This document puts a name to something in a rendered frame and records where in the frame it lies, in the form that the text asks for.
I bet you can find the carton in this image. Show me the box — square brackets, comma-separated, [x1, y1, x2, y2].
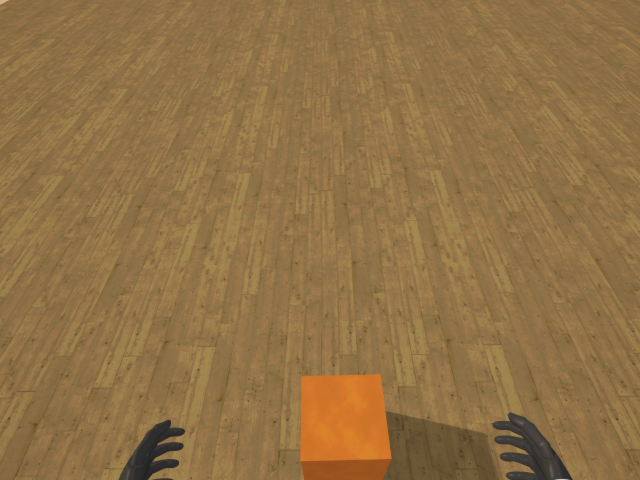
[300, 374, 392, 480]

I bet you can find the robot right hand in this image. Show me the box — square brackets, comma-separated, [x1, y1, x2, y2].
[492, 413, 573, 480]

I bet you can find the robot left hand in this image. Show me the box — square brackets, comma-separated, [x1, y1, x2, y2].
[118, 420, 185, 480]

